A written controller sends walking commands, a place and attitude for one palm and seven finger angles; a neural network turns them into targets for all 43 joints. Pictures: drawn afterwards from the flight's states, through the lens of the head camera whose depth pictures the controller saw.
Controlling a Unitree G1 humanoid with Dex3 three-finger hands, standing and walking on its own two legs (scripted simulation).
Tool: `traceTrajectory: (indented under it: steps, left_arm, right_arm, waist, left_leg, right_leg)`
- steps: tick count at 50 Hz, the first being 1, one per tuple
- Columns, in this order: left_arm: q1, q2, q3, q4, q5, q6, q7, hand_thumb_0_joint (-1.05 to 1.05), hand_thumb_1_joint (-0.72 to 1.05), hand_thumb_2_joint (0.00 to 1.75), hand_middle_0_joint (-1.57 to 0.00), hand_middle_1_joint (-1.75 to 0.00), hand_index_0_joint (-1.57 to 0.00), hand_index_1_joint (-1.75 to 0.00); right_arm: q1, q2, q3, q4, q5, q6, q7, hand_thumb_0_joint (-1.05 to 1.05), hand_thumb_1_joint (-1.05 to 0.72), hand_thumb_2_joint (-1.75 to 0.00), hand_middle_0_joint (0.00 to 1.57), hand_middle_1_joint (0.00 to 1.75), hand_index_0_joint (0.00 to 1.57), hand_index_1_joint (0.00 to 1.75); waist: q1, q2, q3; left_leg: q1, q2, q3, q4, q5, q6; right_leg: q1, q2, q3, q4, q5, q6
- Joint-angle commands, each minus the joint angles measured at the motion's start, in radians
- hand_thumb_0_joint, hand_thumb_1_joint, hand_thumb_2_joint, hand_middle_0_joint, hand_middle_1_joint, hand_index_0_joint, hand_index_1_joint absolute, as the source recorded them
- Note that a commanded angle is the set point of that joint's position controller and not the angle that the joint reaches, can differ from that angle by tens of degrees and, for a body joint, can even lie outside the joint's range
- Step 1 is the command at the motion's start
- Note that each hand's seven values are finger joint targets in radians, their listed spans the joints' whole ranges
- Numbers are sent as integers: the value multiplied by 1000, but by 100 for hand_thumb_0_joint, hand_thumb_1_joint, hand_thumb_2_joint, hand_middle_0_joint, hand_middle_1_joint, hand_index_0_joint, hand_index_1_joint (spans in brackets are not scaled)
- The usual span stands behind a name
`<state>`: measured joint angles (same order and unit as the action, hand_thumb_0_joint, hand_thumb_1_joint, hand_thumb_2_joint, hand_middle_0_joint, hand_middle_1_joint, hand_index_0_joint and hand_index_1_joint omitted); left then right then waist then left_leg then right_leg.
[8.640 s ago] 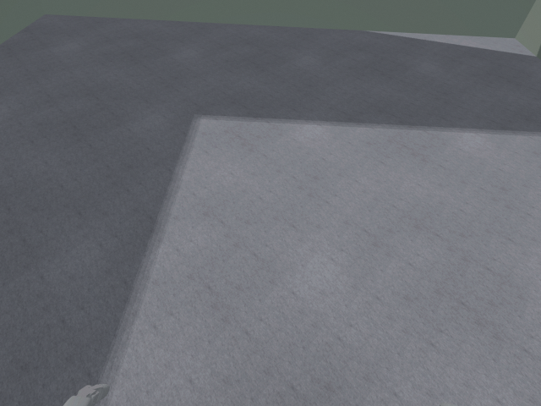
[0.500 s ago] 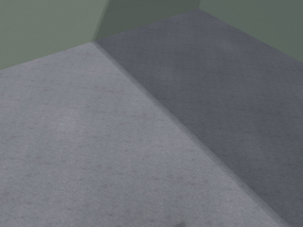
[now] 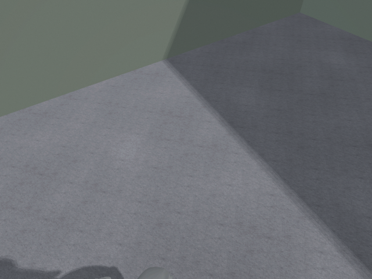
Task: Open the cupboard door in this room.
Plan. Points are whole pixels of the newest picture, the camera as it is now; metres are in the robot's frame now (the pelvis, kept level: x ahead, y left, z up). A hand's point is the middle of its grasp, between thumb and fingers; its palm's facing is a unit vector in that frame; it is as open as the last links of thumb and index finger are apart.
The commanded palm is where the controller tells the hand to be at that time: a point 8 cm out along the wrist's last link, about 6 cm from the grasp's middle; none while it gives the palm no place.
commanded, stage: turn or walk to find it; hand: left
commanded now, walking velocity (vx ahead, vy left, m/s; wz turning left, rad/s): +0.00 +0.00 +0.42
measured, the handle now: out of the picture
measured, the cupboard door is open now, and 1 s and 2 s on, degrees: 0 0 0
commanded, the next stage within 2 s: none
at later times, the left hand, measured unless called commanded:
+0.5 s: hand out of the picture -0.03 +0.27 -0.18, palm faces +0.25 -0.94 -0.23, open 7.4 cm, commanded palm none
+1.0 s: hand out of the picture -0.03 +0.19 -0.14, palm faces +0.40 -0.87 -0.28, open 7.4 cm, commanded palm none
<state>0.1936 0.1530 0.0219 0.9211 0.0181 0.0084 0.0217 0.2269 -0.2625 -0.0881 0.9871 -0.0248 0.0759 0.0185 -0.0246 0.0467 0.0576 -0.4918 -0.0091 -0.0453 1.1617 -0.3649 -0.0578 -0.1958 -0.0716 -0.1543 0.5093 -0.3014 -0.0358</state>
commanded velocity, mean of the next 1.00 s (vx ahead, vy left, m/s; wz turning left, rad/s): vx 0.00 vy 0.00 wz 0.42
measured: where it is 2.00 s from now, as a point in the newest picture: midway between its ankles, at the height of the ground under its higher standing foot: outside the picture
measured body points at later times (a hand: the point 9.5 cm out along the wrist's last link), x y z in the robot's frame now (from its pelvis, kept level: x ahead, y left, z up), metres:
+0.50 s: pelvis -0.02 +0.05 +0.00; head +0.00 +0.08 +0.45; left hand -0.04 +0.32 -0.16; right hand +0.13 -0.16 -0.13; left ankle -0.03 +0.14 -0.74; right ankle -0.02 -0.10 -0.66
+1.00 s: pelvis -0.03 -0.02 +0.00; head +0.00 -0.04 +0.45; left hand -0.05 +0.24 -0.12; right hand +0.09 -0.25 -0.17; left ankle -0.12 +0.12 -0.64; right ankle -0.01 -0.10 -0.74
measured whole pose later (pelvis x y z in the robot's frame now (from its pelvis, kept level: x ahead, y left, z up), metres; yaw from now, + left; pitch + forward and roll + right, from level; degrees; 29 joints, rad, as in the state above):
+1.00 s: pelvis -0.03 -0.02 +0.00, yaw +25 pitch -1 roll +2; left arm 0.19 0.15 0.02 0.92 0.02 0.01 0.02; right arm 0.26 -0.26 -0.09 0.99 -0.03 0.08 0.02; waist -0.04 0.05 0.06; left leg -0.51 -0.01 -0.05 1.18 -0.35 -0.06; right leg -0.19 -0.07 -0.15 0.50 -0.30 -0.03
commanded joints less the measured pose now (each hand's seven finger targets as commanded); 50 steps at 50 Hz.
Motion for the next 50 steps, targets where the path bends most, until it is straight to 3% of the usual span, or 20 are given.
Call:
traceTrajectory:
  steps: [1,9,11,13,14,15,16,19,23,33,36,38,39,40,41,42,43,45,47,50]
  left_arm:
    - [56,197,51,-44,1,-26,15,0,90,90,-20,-30,-20,-30]
    - [119,259,72,-1,15,-13,13,0,90,90,-20,-30,-20,-30]
    - [96,268,74,2,12,-10,11,0,90,90,-20,-30,-20,-30]
    - [65,259,74,5,2,-2,9,0,90,90,-20,-30,-20,-30]
    - [82,225,69,-9,-6,4,6,0,90,90,-20,-30,-20,-30]
    - [67,157,51,-46,-12,10,2,0,90,90,-20,-30,-20,-30]
    - [14,168,43,-59,-4,23,8,0,90,90,-20,-30,-20,-30]
    - [-15,181,58,-29,-1,33,-3,0,90,90,-20,-30,-20,-30]
    - [29,176,57,-3,-1,28,-10,0,90,90,-20,-30,-20,-30]
    - [-64,144,47,-69,-6,24,-3,0,90,90,-20,-30,-20,-30]
    - [-20,141,48,-65,-14,15,1,0,90,90,-20,-30,-20,-30]
    - [48,158,52,-47,-14,4,4,0,90,90,-20,-30,-20,-30]
    - [82,197,60,-42,-8,-7,8,0,90,90,-20,-30,-20,-30]
    - [98,286,80,-43,9,-15,17,0,90,90,-20,-30,-20,-30]
    - [85,312,77,-61,5,-10,17,0,90,90,-20,-30,-20,-30]
    - [24,268,74,-74,1,-10,21,0,90,90,-20,-30,-20,-30]
    - [-28,240,74,-84,-1,-9,24,0,90,90,-20,-30,-20,-30]
    - [-80,194,51,-95,-4,-16,14,0,90,90,-20,-30,-20,-30]
    - [-44,182,48,-83,-4,-23,12,0,90,90,-20,-30,-20,-30]
    - [18,187,50,-59,-1,-25,16,0,90,90,-20,-30,-20,-30]
  right_arm:
    - [-40,-47,-6,-66,3,-15,-3,0,-90,-90,20,30,20,30]
    - [-128,-20,21,-92,17,-34,-7,0,-90,-90,20,30,20,30]
    - [-86,-24,22,-83,18,-41,-9,0,-90,-90,20,30,20,30]
    - [-29,-48,16,-69,15,-50,-7,0,-90,-90,20,30,20,30]
    - [12,-113,2,-64,10,-62,-8,0,-90,-90,20,30,20,30]
    - [56,-208,-19,-64,5,-65,-14,0,-90,-90,20,30,20,30]
    - [88,-232,-24,-46,6,-53,-19,0,-90,-90,20,30,20,30]
    - [-44,-149,2,-77,2,-57,-38,0,-90,-90,20,30,20,30]
    - [-55,-133,8,-90,9,-70,-37,0,-90,-90,20,30,20,30]
    - [2,-138,-13,-90,-3,-58,-30,0,-90,-90,20,30,20,30]
    - [-16,-139,-19,-97,-4,-55,-28,0,-90,-90,20,30,20,30]
    - [-33,-128,-21,-104,5,-53,-25,0,-90,-90,20,30,20,30]
    - [-23,-90,-17,-109,12,-53,-21,0,-90,-90,20,30,20,30]
    - [-11,-21,-5,-128,17,-54,-16,0,-90,-90,20,30,20,30]
    - [-54,-55,-14,-144,9,-46,-20,0,-90,-90,20,30,20,30]
    - [-42,-66,-20,-126,1,-33,-18,0,-90,-90,20,30,20,30]
    - [-21,-66,-22,-106,0,-22,-15,0,-90,-90,20,30,20,30]
    - [26,-55,-21,-63,-1,-17,-5,0,-90,-90,20,30,20,30]
    - [48,-44,-16,-50,1,-16,-3,0,-90,-90,20,30,20,30]
    - [8,-47,-11,-56,1,-16,-3,0,-90,-90,20,30,20,30]
  waist:
    - [39,-210,-23]
    - [83,-246,-71]
    - [57,-252,-95]
    - [14,-187,-109]
    - [-6,-11,-150]
    - [-28,270,-134]
    - [-49,202,-128]
    - [-4,157,-32]
    - [20,75,-69]
    - [-14,112,-79]
    - [8,124,-114]
    - [46,86,-132]
    - [60,-14,-158]
    - [68,-295,-153]
    - [83,-308,-108]
    - [51,-232,-71]
    - [26,-258,-43]
    - [-12,-187,9]
    - [-5,-202,-11]
    - [23,-214,-14]
  left_leg:
    - [-74,40,15,-3,-1,-22]
    - [74,40,111,-381,-104,-3]
    - [139,33,134,-496,-39,7]
    - [314,44,131,-702,158,21]
    - [463,150,-4,-783,334,66]
    - [542,390,-309,-817,698,185]
    - [450,439,-284,-821,700,258]
    - [331,307,-199,-852,484,222]
    - [370,242,-126,-848,533,203]
    - [342,234,-262,-825,466,235]
    - [303,208,-283,-781,511,221]
    - [199,165,-263,-715,432,174]
    - [95,107,-218,-641,292,122]
    - [-100,-35,-50,-441,-26,43]
    - [-96,-48,-27,-225,-219,30]
    - [-87,-17,-72,-91,-170,34]
    - [-89,-3,-68,-22,-131,32]
    - [-84,15,-32,69,-16,13]
    - [-92,19,-9,79,29,-4]
    - [-92,40,6,33,22,-21]
  right_leg:
    - [90,-246,152,-185,407,-73]
    - [150,-294,112,-89,597,-109]
    - [144,-291,82,-48,585,-87]
    - [34,-261,28,48,440,-19]
    - [-106,-193,-20,200,254,40]
    - [-346,-59,-37,402,-297,112]
    - [-313,-51,60,527,-370,100]
    - [-343,-61,132,617,-186,101]
    - [-319,-41,127,605,-89,118]
    - [-227,11,129,327,-154,116]
    - [-110,42,114,159,-102,103]
    - [58,38,107,-57,67,98]
    - [193,-46,178,-174,120,79]
    - [290,-297,419,-224,149,-7]
    - [118,-428,499,-246,221,-103]
    - [38,-381,415,-258,164,-123]
    - [-6,-340,375,-266,129,-105]
    - [-29,-243,226,-229,190,-59]
    - [22,-219,160,-210,272,-49]
    - [67,-240,153,-199,335,-65]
